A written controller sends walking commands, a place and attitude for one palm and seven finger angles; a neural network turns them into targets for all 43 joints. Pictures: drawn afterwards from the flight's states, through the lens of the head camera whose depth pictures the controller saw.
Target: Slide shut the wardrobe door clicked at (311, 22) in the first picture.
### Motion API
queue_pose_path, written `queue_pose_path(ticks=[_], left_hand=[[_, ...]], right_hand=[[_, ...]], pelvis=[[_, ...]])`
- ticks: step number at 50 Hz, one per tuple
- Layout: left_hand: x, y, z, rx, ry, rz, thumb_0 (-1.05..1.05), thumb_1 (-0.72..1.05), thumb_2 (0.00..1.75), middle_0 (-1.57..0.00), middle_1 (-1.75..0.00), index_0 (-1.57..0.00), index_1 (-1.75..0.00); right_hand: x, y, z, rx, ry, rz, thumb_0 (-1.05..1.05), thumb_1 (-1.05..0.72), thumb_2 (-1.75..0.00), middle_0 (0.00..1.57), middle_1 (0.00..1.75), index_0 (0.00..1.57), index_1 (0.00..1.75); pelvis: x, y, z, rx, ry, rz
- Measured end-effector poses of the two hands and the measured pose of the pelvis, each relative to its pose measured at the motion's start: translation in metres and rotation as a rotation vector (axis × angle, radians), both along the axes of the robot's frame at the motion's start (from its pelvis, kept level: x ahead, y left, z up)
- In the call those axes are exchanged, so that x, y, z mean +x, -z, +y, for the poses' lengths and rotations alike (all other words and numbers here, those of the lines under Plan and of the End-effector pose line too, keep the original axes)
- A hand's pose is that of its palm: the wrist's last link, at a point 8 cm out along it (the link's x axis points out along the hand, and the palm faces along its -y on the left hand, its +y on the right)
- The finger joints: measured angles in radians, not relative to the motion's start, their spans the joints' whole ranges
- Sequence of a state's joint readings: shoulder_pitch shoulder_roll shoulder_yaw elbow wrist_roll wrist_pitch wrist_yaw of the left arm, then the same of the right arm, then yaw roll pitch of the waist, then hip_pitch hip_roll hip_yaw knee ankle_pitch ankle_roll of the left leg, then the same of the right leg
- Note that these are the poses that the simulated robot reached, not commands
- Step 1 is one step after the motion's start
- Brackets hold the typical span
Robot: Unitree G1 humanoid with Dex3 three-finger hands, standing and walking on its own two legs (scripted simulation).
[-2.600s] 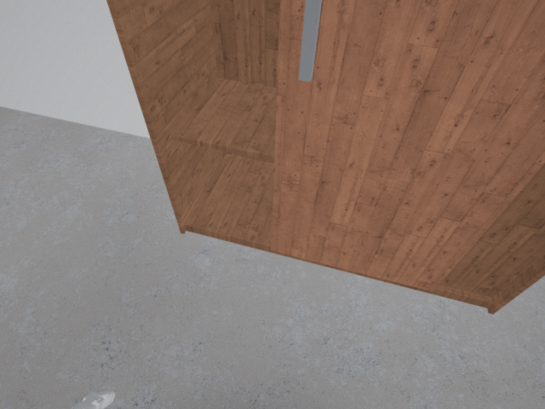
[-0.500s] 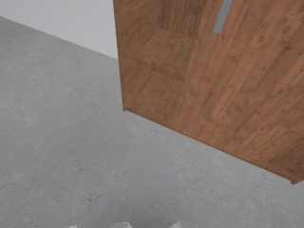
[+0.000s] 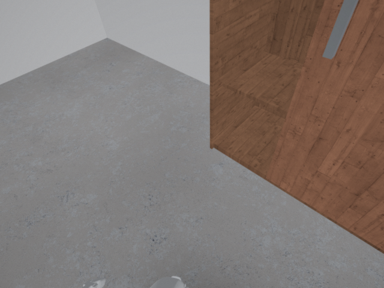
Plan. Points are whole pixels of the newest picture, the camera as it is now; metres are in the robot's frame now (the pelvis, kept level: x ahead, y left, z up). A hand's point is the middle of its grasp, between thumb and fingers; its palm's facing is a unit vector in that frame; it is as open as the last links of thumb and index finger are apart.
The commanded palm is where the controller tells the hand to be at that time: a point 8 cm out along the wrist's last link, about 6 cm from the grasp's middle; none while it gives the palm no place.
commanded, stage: walk to a spot facing it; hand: right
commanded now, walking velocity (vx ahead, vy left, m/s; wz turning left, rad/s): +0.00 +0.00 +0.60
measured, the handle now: (342, 24) +0.75 -0.41 +0.18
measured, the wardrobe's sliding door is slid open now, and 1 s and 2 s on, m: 0.41 0.41 0.41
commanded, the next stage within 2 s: turn to face it in 1.42 s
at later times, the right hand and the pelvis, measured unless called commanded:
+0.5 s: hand out of the picture +0.14 -0.10 -0.15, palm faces -0.32 +0.92 -0.24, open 7.3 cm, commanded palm none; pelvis -0.02 +0.05 +0.00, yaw +20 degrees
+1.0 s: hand (251, 251) +0.25 -0.13 -0.18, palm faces -0.50 +0.85 -0.16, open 7.3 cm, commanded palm none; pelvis +0.14 +0.04 +0.00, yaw +37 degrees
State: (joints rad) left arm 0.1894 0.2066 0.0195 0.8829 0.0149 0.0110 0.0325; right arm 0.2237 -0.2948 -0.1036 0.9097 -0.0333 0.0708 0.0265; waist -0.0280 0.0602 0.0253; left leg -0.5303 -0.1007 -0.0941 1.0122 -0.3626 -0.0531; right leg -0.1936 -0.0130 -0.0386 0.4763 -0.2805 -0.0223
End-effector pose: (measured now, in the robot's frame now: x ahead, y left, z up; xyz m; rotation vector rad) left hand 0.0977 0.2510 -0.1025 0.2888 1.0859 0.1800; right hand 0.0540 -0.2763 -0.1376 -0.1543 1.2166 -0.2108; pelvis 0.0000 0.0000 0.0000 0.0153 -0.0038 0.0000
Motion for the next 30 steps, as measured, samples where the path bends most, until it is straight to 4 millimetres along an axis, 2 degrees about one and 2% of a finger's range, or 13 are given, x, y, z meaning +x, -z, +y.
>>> queue_pose_path(ticks=[4,8,12,17,20,22,24,30], left_hand=[[-0.038,0.001,-0.001,-0.006,-0.072,0.036,0.0,0.91,0.9,-0.2,-0.3,-0.21,-0.3],[-0.079,0.008,-0.001,-0.03,-0.16,0.076,0.0,0.91,0.9,-0.2,-0.3,-0.21,-0.3],[-0.126,0.019,0.006,-0.061,-0.26,0.138,0.0,0.91,0.9,-0.2,-0.3,-0.21,-0.3],[-0.182,0.043,0.025,-0.104,-0.377,0.21,0.0,0.91,0.9,-0.2,-0.3,-0.21,-0.3],[-0.205,0.054,0.037,-0.116,-0.421,0.26,0.01,0.91,0.9,-0.2,-0.3,-0.21,-0.3],[-0.209,0.05,0.044,-0.12,-0.44,0.269,0.01,0.91,0.9,-0.2,-0.3,-0.2,-0.3],[-0.204,0.043,0.05,-0.121,-0.453,0.244,0.01,0.91,0.9,-0.2,-0.3,-0.2,-0.3],[-0.163,0.026,0.067,-0.102,-0.475,0.112,0.01,0.91,0.9,-0.2,-0.3,-0.2,-0.3]], right_hand=[[0.014,-0.005,-0.003,0.004,-0.063,-0.007,0.0,-0.91,-0.9,0.2,0.3,0.2,0.3],[0.03,-0.006,0.01,0.014,-0.14,0.01,0.0,-0.91,-0.9,0.2,0.3,0.2,0.3],[0.054,-0.006,0.037,0.019,-0.238,0.006,0.0,-0.91,-0.9,0.2,0.3,0.2,0.3],[0.087,-0.008,0.084,0.004,-0.368,-0.051,0.0,-0.91,-0.9,0.2,0.3,0.2,0.3],[0.097,-0.01,0.107,-0.005,-0.411,-0.095,0.0,-0.91,-0.9,0.2,0.3,0.2,0.3],[0.096,-0.015,0.117,-0.001,-0.417,-0.102,0.0,-0.91,-0.9,0.2,0.3,0.2,0.3],[0.093,-0.018,0.123,0.002,-0.429,-0.091,0.0,-0.91,-0.9,0.2,0.3,0.21,0.3],[0.08,-0.015,0.126,0.017,-0.458,-0.009,0.0,-0.91,-0.9,0.2,0.3,0.21,0.3]], pelvis=[[-0.005,-0.003,-0.005,0.01,-0.061,-0.011],[-0.011,-0.003,-0.004,0.014,-0.118,-0.016],[-0.017,-0.001,0.005,0.009,-0.181,-0.012],[-0.024,0.012,0.027,-0.009,-0.258,0.0],[-0.027,0.016,0.037,-0.001,-0.285,-0.006],[-0.024,0.011,0.043,-0.004,-0.306,-0.012],[-0.02,0.006,0.047,-0.009,-0.329,-0.014],[-0.001,-0.003,0.054,-0.013,-0.393,-0.013]])
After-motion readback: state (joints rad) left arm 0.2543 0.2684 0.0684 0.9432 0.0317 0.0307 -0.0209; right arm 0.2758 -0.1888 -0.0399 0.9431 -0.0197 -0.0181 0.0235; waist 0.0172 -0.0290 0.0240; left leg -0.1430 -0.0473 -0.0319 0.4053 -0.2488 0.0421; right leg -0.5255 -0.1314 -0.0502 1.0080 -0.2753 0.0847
